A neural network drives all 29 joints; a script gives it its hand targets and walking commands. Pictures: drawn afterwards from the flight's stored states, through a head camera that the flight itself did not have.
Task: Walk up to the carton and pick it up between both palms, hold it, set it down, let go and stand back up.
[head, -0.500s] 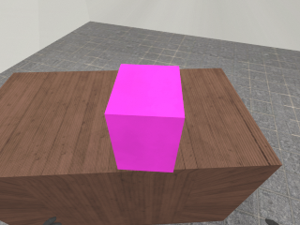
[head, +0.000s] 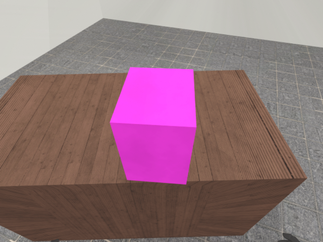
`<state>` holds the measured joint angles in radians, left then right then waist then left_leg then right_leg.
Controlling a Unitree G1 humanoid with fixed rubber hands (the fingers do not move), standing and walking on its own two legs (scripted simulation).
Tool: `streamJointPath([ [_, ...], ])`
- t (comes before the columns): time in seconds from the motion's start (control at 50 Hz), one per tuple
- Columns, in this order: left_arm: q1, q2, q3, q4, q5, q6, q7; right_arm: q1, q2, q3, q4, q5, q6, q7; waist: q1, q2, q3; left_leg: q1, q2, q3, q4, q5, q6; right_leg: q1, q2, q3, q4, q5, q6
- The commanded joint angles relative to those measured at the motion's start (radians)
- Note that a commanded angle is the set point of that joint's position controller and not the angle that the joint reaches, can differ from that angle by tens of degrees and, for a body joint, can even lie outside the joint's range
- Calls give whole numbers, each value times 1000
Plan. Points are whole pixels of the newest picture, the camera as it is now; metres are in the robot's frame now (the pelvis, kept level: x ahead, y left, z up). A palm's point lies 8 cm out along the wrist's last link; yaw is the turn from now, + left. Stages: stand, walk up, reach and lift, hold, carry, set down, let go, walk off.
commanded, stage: walk up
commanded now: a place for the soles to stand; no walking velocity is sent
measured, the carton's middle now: (158, 127) +0.44 +0.03 +0.04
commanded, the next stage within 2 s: reach and lift in 0.86 s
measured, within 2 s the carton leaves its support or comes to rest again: neither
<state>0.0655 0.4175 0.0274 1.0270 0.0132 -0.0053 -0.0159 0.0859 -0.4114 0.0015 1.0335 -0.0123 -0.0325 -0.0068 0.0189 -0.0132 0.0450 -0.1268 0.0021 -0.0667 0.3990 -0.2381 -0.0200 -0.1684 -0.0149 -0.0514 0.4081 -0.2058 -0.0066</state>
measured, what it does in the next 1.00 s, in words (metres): stands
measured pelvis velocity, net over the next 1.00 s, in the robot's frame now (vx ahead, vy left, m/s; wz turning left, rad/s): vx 0.01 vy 0.00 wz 0.01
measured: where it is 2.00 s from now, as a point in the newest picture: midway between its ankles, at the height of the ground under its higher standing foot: outside the picture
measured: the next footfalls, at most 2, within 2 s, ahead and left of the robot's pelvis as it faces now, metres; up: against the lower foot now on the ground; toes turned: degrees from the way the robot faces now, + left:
right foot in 1.48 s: -0.06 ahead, -0.05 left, +0.00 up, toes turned -8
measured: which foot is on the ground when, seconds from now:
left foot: down 0.00-1.00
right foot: down 0.00-1.00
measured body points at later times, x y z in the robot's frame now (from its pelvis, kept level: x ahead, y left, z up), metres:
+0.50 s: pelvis +0.03 +0.01 +0.00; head +0.04 +0.02 +0.44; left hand +0.15 +0.34 -0.11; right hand +0.15 -0.31 -0.10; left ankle -0.01 +0.14 -0.74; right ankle +0.01 -0.11 -0.74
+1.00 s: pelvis +0.01 +0.00 -0.01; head +0.03 +0.01 +0.43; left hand +0.15 +0.33 -0.10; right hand +0.17 -0.32 -0.11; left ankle -0.01 +0.14 -0.74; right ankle +0.01 -0.11 -0.74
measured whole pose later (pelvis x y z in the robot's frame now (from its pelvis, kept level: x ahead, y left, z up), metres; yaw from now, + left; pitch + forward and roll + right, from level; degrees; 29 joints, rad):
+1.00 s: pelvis +0.01 +0.00 -0.01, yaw +1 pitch -2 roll -1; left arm 0.10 0.41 0.08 0.68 0.02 0.24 0.02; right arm 0.00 -0.38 -0.13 1.08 -0.09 -0.20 0.04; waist 0.01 0.00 0.08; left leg -0.21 0.01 -0.08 0.60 -0.36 -0.03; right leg -0.23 -0.01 -0.07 0.58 -0.31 -0.01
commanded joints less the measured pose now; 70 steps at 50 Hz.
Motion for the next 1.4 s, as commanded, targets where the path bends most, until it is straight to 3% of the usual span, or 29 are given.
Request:
streamJointPath([
  [0.0, -26, 205, 50, -49, 4, -16, 3, -16, -182, -45, -54, -10, -10, -1, 4, 8, -24, -128, 44, -52, -17, -77, 77, 33, -128, 175, -119, -235, -66],
  [0.04, -46, 217, 52, -63, 7, -15, 3, 8, -187, -50, -38, -14, -10, 4, -6, -76, 22, -165, 30, -56, -15, -68, 74, 43, -127, 184, -141, -239, -66],
  [0.08, -46, 206, 44, -70, 6, -17, 0, 23, -168, -41, -48, -10, -18, 4, -9, -70, -18, -84, 45, -60, -22, 49, 60, 23, -135, 156, -105, -84, -65],
  [0.12, -51, 183, 37, -77, -4, -16, -2, 26, -189, -44, -50, -8, -23, 0, -12, 58, -51, -68, 72, -90, -43, 130, 61, 42, -95, 105, -28, 25, -41],
  [0.2, -7, 175, 37, -73, -11, -20, 4, 10, -201, -41, -72, 3, -22, -7, 12, 11, -108, -30, 90, -95, 12, 345, 81, 117, -88, 73, 11, 203, -34],
  [0.22, -16, 177, 34, -74, -7, -19, 6, 19, -202, -44, -73, -3, -20, -10, 0, 67, -104, -50, 77, -67, 5, 355, 65, 137, -96, 81, 14, 236, -38],
  [0.24, -8, 198, 41, -64, -4, -18, 7, 25, -203, -49, -74, -1, -19, -11, -3, 25, -118, -37, 80, -64, 27, 361, 70, 140, -101, 70, 31, 249, -50],
  [0.28, -25, 186, 41, -84, -11, -12, 6, 31, -189, -41, -79, 0, -15, -12, -4, 2, -88, -88, 71, -73, 23, 300, 72, 154, -103, 83, 30, 210, -50],
  [0.36, -19, 181, 36, -78, -12, -9, 6, 19, -206, -54, -90, -10, -13, -14, 7, 84, -45, -74, 80, -94, 1, 324, 79, 94, -83, 52, 44, 157, -41],
  [0.44, -20, 186, 47, -83, -5, -9, 10, 9, -200, -51, -101, -1, -15, -13, 2, -30, -65, -56, 81, -85, 33, 408, 87, 134, -104, 59, 31, 260, -44],
  [0.46, -21, 183, 48, -96, -8, -12, 8, 11, -189, -47, -109, 2, -14, -14, 0, 30, -93, -55, 73, -77, 48, 401, 76, 156, -110, 74, 37, 288, -50],
  [0.48, -9, 184, 45, -89, -4, -11, 10, 15, -204, -54, -110, -6, -13, -15, -3, -30, -92, -59, 63, -74, 41, 367, 81, 148, -103, 63, 35, 267, -48],
  [0.5, -8, 183, 45, -88, -9, -10, 9, 7, -203, -54, -125, 0, -12, -14, 1, 28, -88, -79, 62, -71, 47, 324, 73, 160, -105, 75, 32, 249, -58],
  [0.74, -33, 176, 47, -132, -8, -4, 1, 36, -209, -53, -144, -4, -11, -17, -3, 44, -70, -25, 78, -125, 56, 357, 101, 50, -81, 51, 78, 144, -47],
  [0.78, -13, 180, 53, -121, -5, -6, 4, -3, -210, -56, -150, -2, -10, -13, 1, 21, -55, -88, 67, -124, 58, 243, 105, 74, -87, 46, 71, 102, -49],
  [0.84, 11, 203, 61, -127, 0, -7, 7, -9, -192, -53, -167, -2, -7, -11, 12, 7, -31, -159, 34, -90, 102, 165, 86, 110, -131, 95, 38, 84, -78],
  [0.86, -255, 125, 48, -478, -10, 199, 47, -224, -101, -209, 30, -128, -217, 38, -95, 78, -28, -176, 17, 79, 107, 193, -85, -65, 31, -53, 125, 96, -40],
  [0.92, -150, 72, 90, -555, 24, 307, 55, -128, -115, -180, 45, -92, -240, 67, -49, 41, -61, -137, 29, 78, 170, 299, -79, -18, 22, -39, 152, 140, -48],
  [0.94, -114, 74, 103, -540, 34, 330, 45, -94, -132, -177, 20, -70, -248, 62, -61, -24, -77, -127, 6, 82, 172, 324, -59, 35, 28, -40, 140, 270, -34],
  [0.98, -58, 107, 172, -585, 64, 342, 28, -38, -120, -120, -53, -32, -270, 41, -18, -101, -181, -109, -27, 100, 158, 356, -28, 167, 23, -24, 124, 488, -3],
  [1.04, 23, 120, 202, -596, 91, 348, 8, 0, -101, -80, -135, 4, -281, 11, 10, -91, -232, -92, -54, 117, 93, 330, -26, 332, 19, 5, 101, 620, 28],
  [1.12, 61, 104, 210, -569, 83, 355, -12, 13, -50, -62, -279, 11, -248, -17, 26, -59, -116, -85, -75, 126, 2, 156, -11, 366, -10, 33, 14, 496, 48],
  [1.18, -23, 114, 215, -628, 71, 363, 8, 11, 13, -44, -403, 19, -204, -19, 46, 9, -5, -81, -64, 161, -49, 26, -5, 214, -30, 40, -73, 90, 43],
  [1.24, -81, 99, 192, -658, 50, 374, 13, 44, 74, -34, -541, 7, -105, -11, 33, -24, 114, -111, -46, 202, -64, -153, 26, 127, -39, 95, -158, -331, 7],
  [1.28, -121, 85, 168, -676, 32, 370, 8, 34, 70, -36, -605, 17, -47, -12, -7, -15, 141, -214, -14, 202, -84, -254, 59, 189, -17, 79, -120, -340, -14],
  [1.3, -132, 89, 163, -721, 50, 363, 12, 28, 56, -37, -635, 20, -28, -8, -7, 65, 131, -303, 14, 196, -121, -299, 70, 282, 11, 54, -71, -289, -19],
  [1.34, -100, 50, 119, -733, 65, 347, 7, -10, 7, -99, -611, -3, 18, 5, -40, 278, 115, -679, 123, 181, -328, -451, 122, 699, 153, -57, 144, -2, 41],
  [1.36, -84, 30, 114, -754, 69, 324, 3, -9, -2, -101, -620, 10, 22, 8, -44, 333, 80, -756, 134, 191, -354, -430, 136, 807, 164, -57, 176, 75, 46],
  [1.38, -68, 23, 120, -741, 67, 310, -5, 1, 0, -109, -619, 9, 25, 6, -47, 311, 86, -785, 140, 190, -360, -412, 140, 850, 172, -65, 194, 117, 55],
])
